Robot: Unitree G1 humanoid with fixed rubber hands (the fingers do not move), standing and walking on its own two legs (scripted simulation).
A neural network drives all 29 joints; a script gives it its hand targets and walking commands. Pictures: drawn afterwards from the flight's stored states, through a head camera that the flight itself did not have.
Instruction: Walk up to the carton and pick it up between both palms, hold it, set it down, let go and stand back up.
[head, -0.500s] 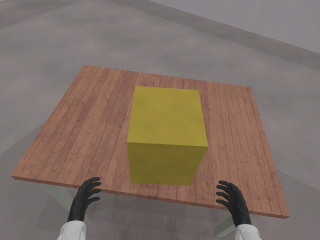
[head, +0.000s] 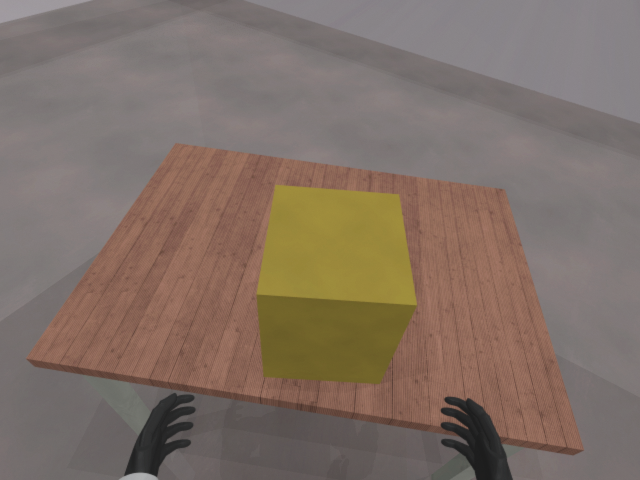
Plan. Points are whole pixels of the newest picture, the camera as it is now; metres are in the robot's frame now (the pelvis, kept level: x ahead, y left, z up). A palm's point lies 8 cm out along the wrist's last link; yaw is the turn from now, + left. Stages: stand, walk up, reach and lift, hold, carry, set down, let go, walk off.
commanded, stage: set down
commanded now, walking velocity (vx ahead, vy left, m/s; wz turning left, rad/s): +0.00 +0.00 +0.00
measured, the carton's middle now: (329, 288) +0.43 -0.02 -0.05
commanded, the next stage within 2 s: let go in 0.30 s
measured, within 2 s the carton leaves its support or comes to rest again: neither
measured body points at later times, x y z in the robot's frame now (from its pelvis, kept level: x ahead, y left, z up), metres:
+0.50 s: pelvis +0.01 +0.00 +0.00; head +0.02 +0.01 +0.45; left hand +0.18 +0.21 -0.09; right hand +0.18 -0.22 -0.08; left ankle +0.02 +0.15 -0.74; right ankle +0.00 -0.13 -0.74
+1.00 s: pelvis +0.00 +0.00 +0.00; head -0.01 +0.01 +0.45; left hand +0.16 +0.26 -0.09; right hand +0.15 -0.27 -0.10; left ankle +0.02 +0.15 -0.74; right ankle +0.00 -0.13 -0.74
